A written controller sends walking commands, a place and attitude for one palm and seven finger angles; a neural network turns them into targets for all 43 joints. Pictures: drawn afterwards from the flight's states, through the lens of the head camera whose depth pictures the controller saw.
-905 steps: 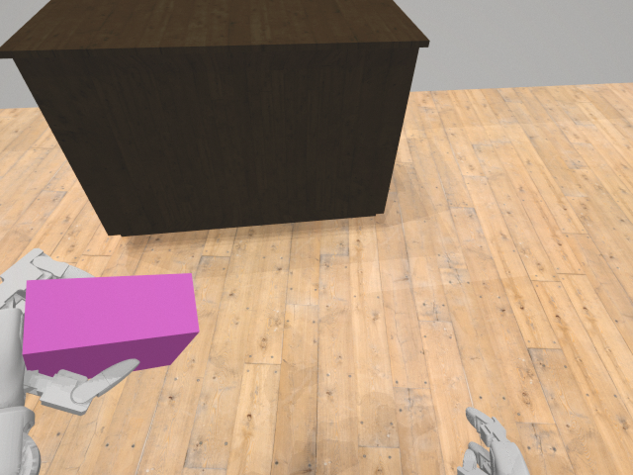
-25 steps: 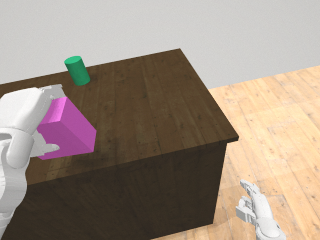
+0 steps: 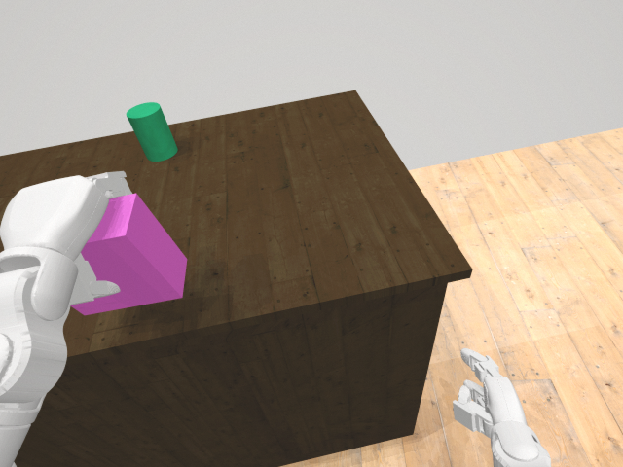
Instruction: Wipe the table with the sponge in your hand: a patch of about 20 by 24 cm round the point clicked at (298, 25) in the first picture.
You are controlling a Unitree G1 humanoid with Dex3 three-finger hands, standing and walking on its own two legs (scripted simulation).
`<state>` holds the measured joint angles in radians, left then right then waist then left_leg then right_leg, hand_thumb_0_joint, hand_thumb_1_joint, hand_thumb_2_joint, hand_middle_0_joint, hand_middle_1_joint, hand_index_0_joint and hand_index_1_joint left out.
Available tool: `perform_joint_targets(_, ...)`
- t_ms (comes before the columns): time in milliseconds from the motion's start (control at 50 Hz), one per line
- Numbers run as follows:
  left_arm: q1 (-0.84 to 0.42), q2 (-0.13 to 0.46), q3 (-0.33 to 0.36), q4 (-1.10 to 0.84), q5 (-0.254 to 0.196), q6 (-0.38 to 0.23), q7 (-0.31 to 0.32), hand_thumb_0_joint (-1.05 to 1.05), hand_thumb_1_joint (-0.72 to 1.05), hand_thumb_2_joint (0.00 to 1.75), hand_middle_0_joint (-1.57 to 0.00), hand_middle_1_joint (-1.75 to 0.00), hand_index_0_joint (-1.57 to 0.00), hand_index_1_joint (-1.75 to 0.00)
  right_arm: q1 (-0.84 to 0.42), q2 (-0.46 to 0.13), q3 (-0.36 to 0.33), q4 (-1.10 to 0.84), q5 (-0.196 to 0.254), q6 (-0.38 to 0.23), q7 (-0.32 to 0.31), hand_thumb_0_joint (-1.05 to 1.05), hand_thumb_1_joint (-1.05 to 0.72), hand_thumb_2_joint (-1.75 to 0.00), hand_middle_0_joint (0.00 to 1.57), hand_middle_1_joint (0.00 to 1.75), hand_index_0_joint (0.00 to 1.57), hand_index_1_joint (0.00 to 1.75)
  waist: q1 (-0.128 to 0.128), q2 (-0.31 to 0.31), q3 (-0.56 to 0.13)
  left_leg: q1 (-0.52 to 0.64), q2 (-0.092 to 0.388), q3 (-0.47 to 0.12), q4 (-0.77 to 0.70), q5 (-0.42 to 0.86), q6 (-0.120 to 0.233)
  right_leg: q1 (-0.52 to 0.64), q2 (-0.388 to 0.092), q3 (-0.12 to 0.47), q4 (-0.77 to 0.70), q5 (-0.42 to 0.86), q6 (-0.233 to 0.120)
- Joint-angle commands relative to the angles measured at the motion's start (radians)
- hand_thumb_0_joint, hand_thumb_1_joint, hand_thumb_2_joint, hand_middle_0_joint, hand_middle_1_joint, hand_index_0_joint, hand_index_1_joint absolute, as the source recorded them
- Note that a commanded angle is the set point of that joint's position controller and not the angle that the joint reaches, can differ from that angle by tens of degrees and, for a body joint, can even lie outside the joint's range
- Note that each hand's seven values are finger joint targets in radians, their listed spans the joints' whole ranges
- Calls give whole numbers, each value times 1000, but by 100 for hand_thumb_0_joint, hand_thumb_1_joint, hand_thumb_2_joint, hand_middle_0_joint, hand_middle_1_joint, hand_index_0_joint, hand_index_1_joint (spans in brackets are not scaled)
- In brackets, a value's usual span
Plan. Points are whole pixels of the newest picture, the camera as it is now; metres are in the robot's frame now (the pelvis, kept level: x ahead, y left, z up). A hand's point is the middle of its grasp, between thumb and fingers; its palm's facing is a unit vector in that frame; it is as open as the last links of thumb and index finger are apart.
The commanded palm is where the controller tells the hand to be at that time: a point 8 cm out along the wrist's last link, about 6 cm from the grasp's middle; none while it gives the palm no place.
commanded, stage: move the sponge above the wiping area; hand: left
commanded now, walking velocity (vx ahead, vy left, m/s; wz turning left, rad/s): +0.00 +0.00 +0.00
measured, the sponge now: (119, 269) +0.26 +0.29 +0.16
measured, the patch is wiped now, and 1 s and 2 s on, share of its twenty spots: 0.00 0.00 0.00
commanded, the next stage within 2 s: none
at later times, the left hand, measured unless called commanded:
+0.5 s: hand (108, 242) +0.27 +0.29 +0.20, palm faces +0.14 -0.02 -0.99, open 10.3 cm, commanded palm +0.22 +0.28 +0.27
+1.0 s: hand (118, 244) +0.28 +0.29 +0.18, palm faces +0.09 -0.01 -1.00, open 10.2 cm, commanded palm +0.24 +0.29 +0.25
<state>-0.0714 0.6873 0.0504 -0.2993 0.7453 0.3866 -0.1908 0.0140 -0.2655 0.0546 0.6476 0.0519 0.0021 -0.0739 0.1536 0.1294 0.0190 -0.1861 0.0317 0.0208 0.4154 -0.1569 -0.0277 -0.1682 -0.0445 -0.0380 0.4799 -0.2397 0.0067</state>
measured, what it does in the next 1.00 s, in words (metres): stands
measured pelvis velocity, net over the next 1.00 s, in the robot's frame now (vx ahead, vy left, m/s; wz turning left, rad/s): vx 0.01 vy -0.01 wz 0.01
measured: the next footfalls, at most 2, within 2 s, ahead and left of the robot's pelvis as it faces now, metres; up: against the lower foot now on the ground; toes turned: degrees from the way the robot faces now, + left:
none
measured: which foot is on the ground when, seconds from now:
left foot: down 0.00-1.00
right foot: down 0.00-1.00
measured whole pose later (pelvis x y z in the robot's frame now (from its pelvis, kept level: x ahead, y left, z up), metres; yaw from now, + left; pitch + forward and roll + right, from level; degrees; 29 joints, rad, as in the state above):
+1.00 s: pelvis +0.01 -0.01 +0.00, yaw +1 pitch -3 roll +1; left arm -0.11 0.66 0.02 -0.14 0.80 0.33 -0.18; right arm 0.05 -0.27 0.05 0.65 0.05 0.01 -0.06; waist 0.13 0.13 0.01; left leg -0.19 0.04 0.00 0.42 -0.17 -0.04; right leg -0.16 -0.03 -0.05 0.47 -0.25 0.00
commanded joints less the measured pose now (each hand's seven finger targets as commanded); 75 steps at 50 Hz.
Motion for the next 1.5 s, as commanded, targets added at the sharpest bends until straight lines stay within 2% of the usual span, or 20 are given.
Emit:
perform_joint_targets(0,-294,264,182,-189,33,-5,38,0,10,130,-120,-160,-120,-160,-225,-79,-30,-193,1,-57,-1,0,-90,-90,20,30,20,30,0,-43,-234,67,-43,-2,-48,103,44,48,37,30,-90,98,-47)
perform_joint_targets(80,-292,276,198,-174,45,-1,36,0,10,130,-120,-160,-120,-160,-254,-74,-26,-196,10,-56,-2,0,-90,-90,20,30,20,30,3,-27,-226,70,-48,-10,-51,92,44,38,55,50,-94,79,-54)
perform_joint_targets(120,-305,266,175,-150,50,-5,37,0,10,130,-120,-160,-120,-160,-210,-79,-30,-186,4,-51,-3,0,-90,-90,20,30,20,30,-9,-64,-235,70,-47,-8,-54,97,45,43,45,23,-91,85,-43)
perform_joint_targets(180,-318,252,165,-209,53,-5,35,0,10,130,-120,-160,-120,-160,-262,-66,-22,-203,9,-58,0,0,-90,-90,20,30,20,30,2,-18,-249,86,-53,-14,-52,101,46,44,58,43,-92,83,-55)
perform_joint_targets(300,-334,276,176,-136,68,-6,45,0,10,130,-120,-160,-120,-160,-210,-84,-29,-187,-3,-48,1,0,-90,-90,20,30,20,30,-1,-61,-244,68,-48,-8,-51,109,47,53,45,23,-93,93,-52)
perform_joint_targets(380,-323,277,187,-161,76,-2,48,0,10,130,-120,-160,-120,-160,-248,-74,-25,-192,6,-49,7,0,-90,-90,20,30,20,30,6,-14,-262,82,-56,-15,-45,135,45,59,62,44,-86,112,-61)
perform_joint_targets(420,-296,269,179,-155,73,-8,48,0,10,130,-120,-160,-120,-160,-203,-77,-33,-185,1,-46,10,0,-90,-90,20,30,20,30,-1,-51,-275,82,-52,-8,-42,151,47,69,48,19,-82,136,-49)
perform_joint_targets(580,-289,244,160,-129,77,1,36,0,10,130,-120,-160,-120,-160,-235,-76,-27,-196,10,-44,7,0,-90,-90,20,30,20,30,-10,-53,-205,63,-55,-11,-42,97,49,19,64,38,-98,81,-52)
perform_joint_targets(720,-363,253,141,-67,93,-46,49,0,10,130,-120,-160,-120,-160,-179,-84,-36,-175,3,-50,-2,0,-90,-90,20,30,20,30,-27,-67,-229,77,-57,-5,-40,92,52,31,50,21,-107,77,-44)
perform_joint_targets(780,-372,272,172,-89,92,-59,56,0,10,130,-120,-160,-120,-160,-219,-76,-32,-184,6,-57,-2,0,-90,-90,20,30,20,30,-13,-27,-240,89,-62,-8,-37,99,52,39,62,48,-110,80,-57)
perform_joint_targets(860,-343,286,184,-40,91,-70,64,0,10,130,-120,-160,-120,-160,-169,-87,-44,-170,-1,-46,2,0,-90,-90,20,30,20,30,-14,-52,-241,71,-60,-1,-36,109,52,57,47,25,-107,104,-46)
perform_joint_targets(880,-337,275,187,-47,87,-64,63,0,10,130,-120,-160,-120,-160,-213,-80,-33,-185,5,-53,3,0,-90,-90,20,30,20,30,-4,-31,-233,72,-61,-6,-35,106,51,51,57,49,-108,93,-57)
perform_joint_targets(940,-326,266,170,4,86,-63,60,0,10,130,-120,-160,-120,-160,-161,-95,-45,-174,-1,-42,4,0,-90,-90,20,30,20,30,-16,-76,-221,58,-56,2,-35,103,53,48,47,18,-109,104,-43)
perform_joint_targets(1080,-332,251,164,-56,91,-87,53,0,10,130,-120,-160,-120,-160,-195,-81,-37,-192,8,-54,6,0,-90,-90,20,30,20,30,-18,-39,-238,78,-61,-8,-28,120,56,43,63,31,-101,114,-53)
perform_joint_targets(1120,-322,246,158,-34,92,-96,64,0,10,130,-120,-160,-120,-160,-144,-87,-49,-177,0,-51,3,0,-90,-90,20,30,20,30,-28,-75,-235,79,-57,-2,-28,124,58,44,52,9,-103,123,-43)
perform_joint_targets(1160,-342,250,160,-55,97,-104,73,0,10,130,-120,-160,-120,-160,-146,-88,-51,-182,-2,-48,4,0,-90,-90,20,30,20,30,-24,-48,-249,83,-58,0,-30,132,57,53,50,8,-100,134,-44)
perform_joint_targets(1180,-338,271,193,-70,96,-100,80,0,10,130,-120,-160,-120,-160,-187,-82,-43,-188,4,-55,5,0,-90,-90,20,30,20,30,-11,-22,-247,85,-61,-9,-31,137,55,54,65,27,-99,125,-57)
perform_joint_targets(1220,-337,248,173,-19,99,-98,93,0,10,130,-120,-160,-120,-160,-137,-87,-52,-168,-3,-50,6,0,-90,-90,20,30,20,30,-23,-61,-251,84,-53,0,-31,147,54,56,54,6,-99,140,-47)
perform_joint_targets(1380,-277,239,183,-106,96,-67,93,0,10,130,-120,-160,-120,-160,-199,-76,-42,-191,3,-46,19,0,-90,-90,20,30,20,30,-4,-27,-262,87,-57,-6,-29,185,55,74,65,21,-87,178,-58)
perform_joint_targets(1480,-304,220,148,-86,100,-42,75,0,10,130,-120,-160,-120,-160,-210,-77,-35,-188,7,-40,16,0,-90,-90,20,30,20,30,-17,-42,-217,74,-55,-10,-40,135,53,38,69,19,-99,122,-55)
